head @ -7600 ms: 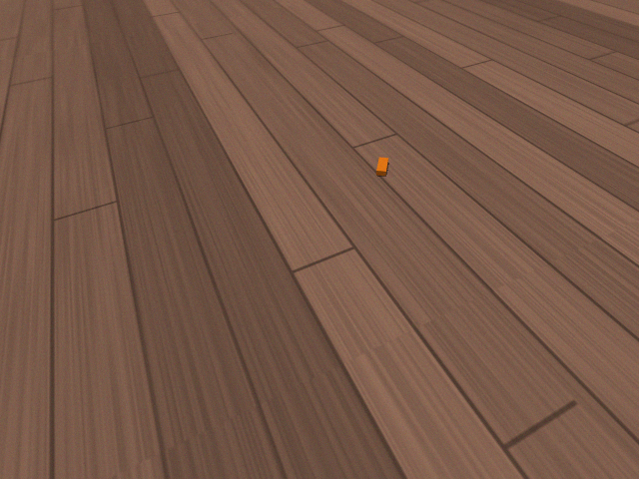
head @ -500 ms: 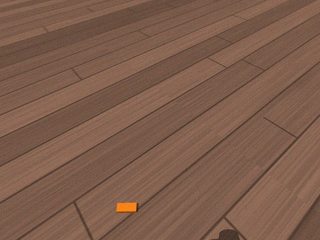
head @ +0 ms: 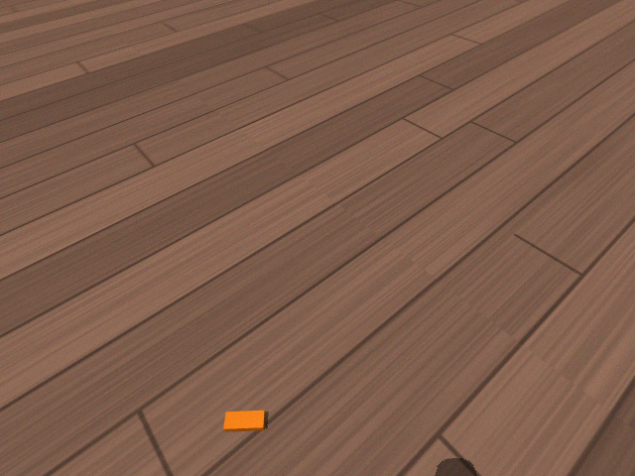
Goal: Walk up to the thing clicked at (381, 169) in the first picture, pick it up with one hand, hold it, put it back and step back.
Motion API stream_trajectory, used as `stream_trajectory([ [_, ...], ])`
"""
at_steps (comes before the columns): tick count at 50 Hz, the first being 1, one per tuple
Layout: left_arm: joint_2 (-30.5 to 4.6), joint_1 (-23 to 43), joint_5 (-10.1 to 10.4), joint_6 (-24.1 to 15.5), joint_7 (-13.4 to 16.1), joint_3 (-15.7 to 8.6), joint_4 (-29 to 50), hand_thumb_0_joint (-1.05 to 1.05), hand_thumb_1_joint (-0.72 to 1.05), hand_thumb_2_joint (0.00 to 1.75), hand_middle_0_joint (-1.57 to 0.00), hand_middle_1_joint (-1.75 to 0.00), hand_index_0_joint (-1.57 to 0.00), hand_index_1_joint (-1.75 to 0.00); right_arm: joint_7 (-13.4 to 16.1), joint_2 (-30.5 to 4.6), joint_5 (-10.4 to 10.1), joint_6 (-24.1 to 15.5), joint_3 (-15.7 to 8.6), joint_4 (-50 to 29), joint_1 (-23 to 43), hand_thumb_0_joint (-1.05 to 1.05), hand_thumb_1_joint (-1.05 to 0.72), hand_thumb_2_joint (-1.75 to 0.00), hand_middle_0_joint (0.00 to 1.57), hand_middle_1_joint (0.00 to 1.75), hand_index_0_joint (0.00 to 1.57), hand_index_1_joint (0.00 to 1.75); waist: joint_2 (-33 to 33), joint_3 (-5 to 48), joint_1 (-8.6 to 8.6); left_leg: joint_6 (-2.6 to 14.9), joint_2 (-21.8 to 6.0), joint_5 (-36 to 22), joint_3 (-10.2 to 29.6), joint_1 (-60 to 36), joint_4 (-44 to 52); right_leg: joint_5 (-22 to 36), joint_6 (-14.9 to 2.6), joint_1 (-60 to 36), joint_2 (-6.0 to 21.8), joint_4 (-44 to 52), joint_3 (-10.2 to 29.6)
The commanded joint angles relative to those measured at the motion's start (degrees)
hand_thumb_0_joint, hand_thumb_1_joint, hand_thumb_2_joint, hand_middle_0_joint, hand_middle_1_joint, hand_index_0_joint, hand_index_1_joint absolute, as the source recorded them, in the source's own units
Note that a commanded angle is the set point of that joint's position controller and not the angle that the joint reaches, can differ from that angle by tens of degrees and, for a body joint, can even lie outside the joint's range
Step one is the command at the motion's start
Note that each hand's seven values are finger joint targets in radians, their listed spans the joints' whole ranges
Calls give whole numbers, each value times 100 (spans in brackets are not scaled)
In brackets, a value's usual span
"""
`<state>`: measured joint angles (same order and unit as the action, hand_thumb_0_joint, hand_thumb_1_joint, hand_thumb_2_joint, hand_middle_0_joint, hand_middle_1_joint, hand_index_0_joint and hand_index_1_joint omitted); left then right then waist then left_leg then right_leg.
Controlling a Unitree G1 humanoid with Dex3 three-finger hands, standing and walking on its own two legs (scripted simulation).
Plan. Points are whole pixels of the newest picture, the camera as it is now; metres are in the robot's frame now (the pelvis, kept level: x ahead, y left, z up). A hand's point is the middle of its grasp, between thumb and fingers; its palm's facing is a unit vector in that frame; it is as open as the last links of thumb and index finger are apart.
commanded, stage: stand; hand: left
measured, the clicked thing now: (245, 421) +0.43 +0.29 -0.77
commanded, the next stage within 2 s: walk up in 1.82 s
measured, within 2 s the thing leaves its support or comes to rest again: neither
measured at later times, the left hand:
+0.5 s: hand out of the picture +0.07 +0.25 -0.15, palm faces -0.02 -0.94 -0.35, open 7.4 cm
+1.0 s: hand out of the picture +0.06 +0.25 -0.15, palm faces -0.03 -0.94 -0.35, open 7.4 cm
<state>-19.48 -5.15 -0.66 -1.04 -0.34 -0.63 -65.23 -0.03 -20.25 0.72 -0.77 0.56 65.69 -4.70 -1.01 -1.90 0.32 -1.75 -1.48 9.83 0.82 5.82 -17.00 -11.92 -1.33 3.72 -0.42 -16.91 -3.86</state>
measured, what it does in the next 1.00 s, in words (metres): stands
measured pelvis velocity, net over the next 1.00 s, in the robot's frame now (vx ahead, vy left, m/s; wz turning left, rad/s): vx -0.01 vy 0.00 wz -0.02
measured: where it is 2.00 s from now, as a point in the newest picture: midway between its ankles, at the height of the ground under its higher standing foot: outside the picture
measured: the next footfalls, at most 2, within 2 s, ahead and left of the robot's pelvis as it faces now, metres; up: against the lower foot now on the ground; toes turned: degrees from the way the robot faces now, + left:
none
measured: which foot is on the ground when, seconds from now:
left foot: down 0.00-1.00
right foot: down 0.00-1.00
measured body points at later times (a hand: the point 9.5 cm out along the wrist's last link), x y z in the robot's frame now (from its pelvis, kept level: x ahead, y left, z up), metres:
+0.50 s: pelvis +0.00 +0.00 +0.00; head +0.00 -0.01 +0.45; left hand +0.08 +0.30 -0.13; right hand +0.07 -0.30 -0.14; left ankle -0.01 +0.14 -0.75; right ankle -0.03 -0.10 -0.75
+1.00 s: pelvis -0.01 +0.00 +0.00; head -0.01 -0.01 +0.45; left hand +0.06 +0.30 -0.13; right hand +0.05 -0.30 -0.14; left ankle -0.01 +0.14 -0.75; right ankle -0.03 -0.10 -0.75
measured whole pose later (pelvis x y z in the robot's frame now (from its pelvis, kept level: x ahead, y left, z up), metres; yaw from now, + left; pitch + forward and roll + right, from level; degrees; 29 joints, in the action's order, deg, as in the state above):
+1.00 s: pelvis -0.01 +0.00 +0.00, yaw -1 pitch -2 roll +0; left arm -19.8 -7.3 -0.8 -0.6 -0.7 -0.5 -65.4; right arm -0.1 -20.3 0.9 -0.9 1.1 65.5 -7.2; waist -0.9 -2.1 0.1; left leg -1.9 -1.9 8.8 0.0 5.8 -16.4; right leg -11.0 -1.6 4.4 -0.8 -17.0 -3.1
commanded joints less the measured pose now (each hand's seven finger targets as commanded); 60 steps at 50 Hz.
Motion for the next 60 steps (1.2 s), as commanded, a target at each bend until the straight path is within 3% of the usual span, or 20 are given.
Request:
stream_trajectory([
  [1,-1246,180,28,-102,106,-226,304,0,90,90,-20,-30,-20,-30,72,-1150,-30,-104,-213,-372,281,0,-90,-90,20,30,20,30,114,419,-33,195,-617,-1186,479,-53,66,1376,42,-129,886,278,656],
  [5,-1255,188,26,-97,92,-231,287,0,90,90,-20,-30,-20,-30,66,-1161,-33,-112,-197,-385,262,0,-90,-90,20,30,20,30,80,335,-22,213,-624,-1005,502,-34,134,1052,39,-26,870,328,691],
  [12,-1269,146,37,-96,95,-239,295,0,90,90,-20,-30,-20,-30,83,-1154,-28,-126,-184,-403,189,0,-90,-90,20,30,20,30,134,490,-37,206,-644,-1428,468,-164,49,1618,32,-175,882,221,661],
  [17,-1249,182,38,-93,93,-235,307,0,90,90,-20,-30,-20,-30,87,-1160,-28,-115,-159,-404,149,0,-90,-90,20,30,20,30,80,419,-27,206,-642,-1248,469,-106,93,1375,19,-96,872,256,689],
  [22,-1282,93,44,-99,98,-226,308,0,90,90,-20,-30,-20,-30,90,-1152,-22,-111,-154,-411,108,0,-90,-90,20,30,20,30,162,459,-32,233,-656,-1470,426,-219,6,1722,40,-92,875,216,681],
  [30,-1270,109,35,-84,93,-213,314,0,90,90,-20,-30,-20,-30,93,-1179,-23,-110,-155,-412,82,0,-90,-90,20,30,20,30,71,353,-27,227,-672,-1212,431,-133,105,1324,12,-7,862,280,716],
  [38,-1283,78,22,-82,81,-212,297,0,90,90,-20,-30,-20,-30,62,-1185,-14,-104,-181,-413,103,0,-90,-90,20,30,20,30,119,178,-32,254,-636,-590,475,11,234,592,19,160,833,414,745],
  [50,-1283,32,12,-92,79,-198,322,0,90,90,-20,-30,-20,-30,70,-1188,-10,-126,-172,-382,-2,0,-90,-90,20,30,20,30,100,336,-31,249,-675,-854,470,-109,192,936,3,102,851,326,790],
  [55,-1304,34,29,-78,81,-198,298,0,90,90,-20,-30,-20,-30,69,-1182,-7,-105,-164,-356,-41,0,-90,-90,20,30,20,30,98,190,-24,249,-640,-528,457,28,232,560,2,191,836,362,798],
  [60,-1293,-7,28,-90,84,-188,296,0,90,90,-20,-30,-20,-30,74,-1173,-12,-124,-154,-353,-49,0,-90,-90,20,30,20,30,76,325,-40,239,-661,-926,461,-72,208,1004,-2,71,847,271,778],
])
